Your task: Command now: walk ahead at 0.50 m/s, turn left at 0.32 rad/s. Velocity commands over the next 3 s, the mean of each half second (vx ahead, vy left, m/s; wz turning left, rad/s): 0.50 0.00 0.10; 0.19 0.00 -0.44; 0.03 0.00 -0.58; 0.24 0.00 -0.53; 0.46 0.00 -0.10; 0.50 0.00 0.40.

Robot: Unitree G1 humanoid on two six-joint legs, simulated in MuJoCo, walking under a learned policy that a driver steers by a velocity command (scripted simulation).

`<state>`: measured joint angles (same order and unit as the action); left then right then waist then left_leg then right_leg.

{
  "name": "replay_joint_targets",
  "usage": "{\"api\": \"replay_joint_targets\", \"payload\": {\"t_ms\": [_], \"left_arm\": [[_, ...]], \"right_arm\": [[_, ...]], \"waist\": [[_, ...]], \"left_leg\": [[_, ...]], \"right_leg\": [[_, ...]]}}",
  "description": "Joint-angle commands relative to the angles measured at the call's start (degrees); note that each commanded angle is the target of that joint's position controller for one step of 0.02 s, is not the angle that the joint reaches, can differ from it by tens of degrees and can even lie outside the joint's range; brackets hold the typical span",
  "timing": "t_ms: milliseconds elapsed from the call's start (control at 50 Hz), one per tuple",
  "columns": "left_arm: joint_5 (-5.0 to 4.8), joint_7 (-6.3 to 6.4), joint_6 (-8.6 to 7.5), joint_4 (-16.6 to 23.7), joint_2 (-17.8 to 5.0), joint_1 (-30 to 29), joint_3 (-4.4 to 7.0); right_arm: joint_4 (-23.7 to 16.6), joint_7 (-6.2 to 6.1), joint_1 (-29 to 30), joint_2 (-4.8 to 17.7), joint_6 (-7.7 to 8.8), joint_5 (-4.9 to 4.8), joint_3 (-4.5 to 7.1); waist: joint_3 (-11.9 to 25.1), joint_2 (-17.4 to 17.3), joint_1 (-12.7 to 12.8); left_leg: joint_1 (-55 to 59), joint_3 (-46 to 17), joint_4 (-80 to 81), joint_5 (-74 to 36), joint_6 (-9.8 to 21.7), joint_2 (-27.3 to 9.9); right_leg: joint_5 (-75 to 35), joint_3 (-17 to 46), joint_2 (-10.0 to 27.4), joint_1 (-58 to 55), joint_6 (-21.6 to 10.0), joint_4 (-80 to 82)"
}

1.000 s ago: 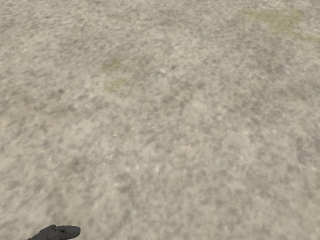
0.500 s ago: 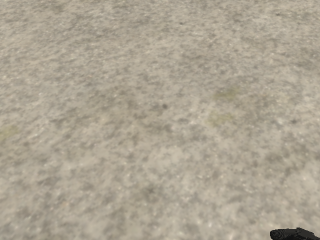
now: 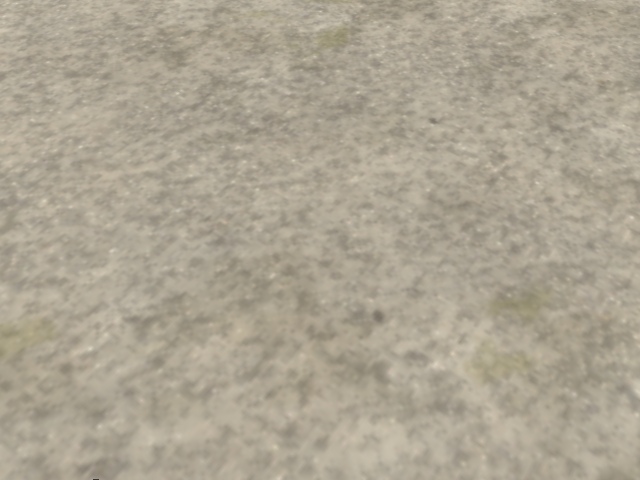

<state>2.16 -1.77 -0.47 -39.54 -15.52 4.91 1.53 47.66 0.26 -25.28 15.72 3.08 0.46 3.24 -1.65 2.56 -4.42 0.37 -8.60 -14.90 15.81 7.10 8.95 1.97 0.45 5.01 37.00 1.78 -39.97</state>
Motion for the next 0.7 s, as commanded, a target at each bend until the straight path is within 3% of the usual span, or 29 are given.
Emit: {"api": "replay_joint_targets", "payload": {"t_ms": [20,60,80,100,120,140,160,180,200,240,300,380,440,480,540,580,600,620,640,660,680,700], "left_arm": [[-0.32,-0.2,-1.68,6.18,-4.36,-7.98,0.83],[-0.34,0.13,-2.07,5.06,-5.37,-3.71,1.27],[-0.37,0.65,-2.3,3.51,-6.44,0.92,1.84],[-0.37,1.34,-2.78,0.95,-7.42,8.88,2.47],[0.34,2.19,-3.36,-0.69,-10.03,17.76,3.27],[1.52,2.58,-3.33,-0.94,-16.68,23.26,4.86],[-0.35,1.8,-2.56,-2.02,-14.15,20.93,4.63],[-1.16,1.52,-2.36,-1.24,-9.86,15.02,3.71],[-1.18,1.16,-2.62,-1.08,-6.34,11.82,2.86],[-1.03,1.24,-3.27,-2.71,-4.41,10.98,2.06],[-1.62,0.82,-4.7,-5.24,-5.2,13.92,2.21],[-2.12,0.6,-4.83,-7.89,-4.96,17.24,2.08],[-2.29,0.75,-4.64,-9.56,-5.84,19.95,2.27],[-2.07,0.99,-4.38,-10.38,-6.89,21.68,2.51],[-1.69,1.56,-3.71,-11.24,-7.2,21.93,2.54],[-2.16,1.89,-3.47,-10.75,-7.85,19.86,2.83],[-2.98,1.88,-3.69,-9.76,-6.92,19.05,2.65],[-3.64,2.13,-3.93,-6.69,-2.89,20.45,1.76],[-4.98,3.22,-2.6,-7.13,-1.86,27.63,1.71],[-2.81,3.66,-1.2,-9.01,-6.3,25.55,3.01],[-2.22,3.19,-0.64,-8.37,-5.11,21.93,3.13],[-1.67,2.69,-0.08,-8.05,-4.05,20.23,3.13]], "right_arm": [[-1.09,-0.84,-3.65,8.69,0.77,0.38,1.82],[-0.91,-1.17,-1.5,9.62,0.86,0.55,1.85],[-0.72,-1.19,-0.69,10.23,1.0,0.59,1.9],[-0.4,-0.95,0.21,10.38,1.05,0.57,1.82],[-1.05,-0.67,0.47,8.59,1.38,0.45,1.23],[-2.3,-0.46,-5.73,3.38,1.52,-1.44,0.23],[-1.32,-0.59,-6.27,6.22,1.51,0.21,0.55],[-1.36,-0.54,-1.82,7.01,1.13,1.07,0.74],[-1.98,-0.05,2.54,6.6,1.1,1.36,0.39],[-2.48,0.73,4.36,5.25,0.24,1.79,0.07],[-1.91,1.45,4.32,3.69,-0.68,2.14,-0.52],[-5.13,1.94,15.17,2.23,-0.61,2.13,-1.59],[-6.92,2.22,21.91,0.6,-0.27,1.69,-2.62],[-7.44,2.04,24.54,1.0,-0.08,1.41,-2.72],[-7.12,0.94,23.89,1.91,0.87,1.4,-2.48],[-4.27,-0.11,15.51,4.12,2.06,1.72,-1.66],[-2.83,-0.83,9.25,6.85,2.94,2.69,-0.83],[-2.99,-1.54,2.07,11.91,3.06,3.91,0.22],[-3.74,-1.15,3.63,12.81,1.5,1.25,1.13],[-4.85,-0.94,5.81,8.0,0.47,-0.01,0.31],[-5.24,-1.18,10.13,4.46,0.37,0.15,-0.75],[-5.3,-1.57,12.8,2.46,0.22,0.37,-1.36]], "waist": [[-1.96,-6.11,-0.87],[-1.55,-6.92,1.76],[0.44,-7.13,3.8],[4.44,-5.34,7.74],[10.41,-2.79,11.65],[18.75,9.56,10.28],[17.48,9.91,8.32],[7.28,3.22,6.23],[2.86,-1.43,6.06],[-0.2,0.9,4.03],[0.51,2.05,3.12],[-1.95,1.65,4.85],[-2.0,1.75,6.53],[-1.66,1.58,7.4],[-0.97,1.98,6.61],[2.94,1.72,2.94],[7.53,-0.41,0.35],[17.02,-9.87,-0.76],[27.04,-17.95,1.26],[21.81,-7.92,1.45],[13.91,-7.35,2.9],[8.48,-7.68,4.25]], "left_leg": [[2.08,-9.33,0.06,-30.87,5.11,-17.23],[1.44,-8.52,-2.68,-38.03,3.14,-17.54],[1.15,-7.6,-7.39,-46.57,2.18,-16.85],[-0.06,-5.17,-16.98,-50.38,1.12,-14.48],[-7.98,-3.41,-30.57,-39.59,0.13,-11.87],[-24.45,2.24,-52.13,-8.63,-2.84,-2.52],[-32.51,0.47,-58.5,12.52,-2.58,-0.64],[-35.17,-0.1,-60.16,8.18,-2.37,-4.56],[-34.47,0.62,-57.25,4.63,-2.33,-6.75],[-31.61,2.38,-51.61,2.7,-2.84,-9.58],[-31.48,4.93,-48.4,0.44,-3.98,-10.47],[-36.63,8.68,-36.71,-7.93,-5.99,-13.29],[-32.42,10.7,-25.37,-13.65,-7.17,-11.89],[-30.25,11.22,-21.45,-14.88,-7.41,-10.75],[-26.15,10.25,-17.28,-13.18,-6.38,-8.47],[-15.48,9.79,-10.16,-15.84,-4.69,-6.94],[-3.63,6.48,-9.45,-25.14,-3.03,-11.94],[12.22,-7.18,-14.93,-51.18,0.73,-29.53],[18.32,-17.64,-15.22,-61.92,8.9,-39.26],[11.05,-12.67,-13.06,-55.9,8.14,-34.85],[4.2,-6.89,-10.34,-50.03,6.5,-31.52],[-2.35,-2.69,-7.09,-45.34,4.9,-28.75]], "right_leg": [[-0.14,-1.49,-2.26,-0.4,-2.1,4.62],[3.82,-2.03,-4.15,-8.44,-4.13,8.17],[6.72,-2.91,-6.18,-15.07,-5.15,9.05],[5.87,-3.63,-7.2,-24.75,-6.46,12.31],[9.16,3.64,0.13,-38.36,-8.84,13.03],[14.76,29.81,16.46,-53.97,-15.99,15.78],[16.23,44.35,19.18,-51.02,-18.32,23.55],[20.36,36.22,17.28,-42.01,-17.74,24.33],[17.45,28.2,14.34,-35.45,-16.44,25.49],[7.96,17.84,9.27,-28.78,-13.68,28.0],[-3.44,11.96,7.54,-28.35,-14.08,29.68],[-8.29,6.44,4.86,-29.65,-13.74,32.19],[-12.25,4.69,3.06,-29.1,-12.61,30.7],[-14.44,5.8,3.87,-30.47,-12.41,28.89],[-28.54,7.32,4.25,-33.8,-10.71,21.52],[-32.25,7.56,1.68,-34.1,-8.18,11.42],[-23.66,6.54,-0.95,-28.09,-6.63,1.81],[6.67,3.0,-5.44,-16.58,-5.06,-14.87],[36.93,0.54,-10.7,-9.1,-4.73,-29.32],[34.12,2.69,-7.46,-7.06,-4.72,-31.89],[30.34,2.56,-5.74,-5.47,-4.1,-31.14],[27.37,2.02,-4.07,-5.64,-3.15,-29.08]]}}
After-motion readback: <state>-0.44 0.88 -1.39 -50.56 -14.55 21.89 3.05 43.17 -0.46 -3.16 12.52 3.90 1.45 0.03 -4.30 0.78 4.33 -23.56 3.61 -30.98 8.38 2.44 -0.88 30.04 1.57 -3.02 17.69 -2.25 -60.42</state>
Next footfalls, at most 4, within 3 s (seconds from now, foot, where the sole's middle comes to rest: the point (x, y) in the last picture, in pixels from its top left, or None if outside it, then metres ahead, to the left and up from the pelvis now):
0.12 right None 0.25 -0.12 -0.78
0.60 left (264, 464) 0.51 0.08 -0.78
1.06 right None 0.44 -0.13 -0.78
1.52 left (282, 461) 0.51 0.04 -0.78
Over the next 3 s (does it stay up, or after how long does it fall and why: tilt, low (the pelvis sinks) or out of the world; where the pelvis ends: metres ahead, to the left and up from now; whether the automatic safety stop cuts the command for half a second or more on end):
stays up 0.78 -0.51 -0.01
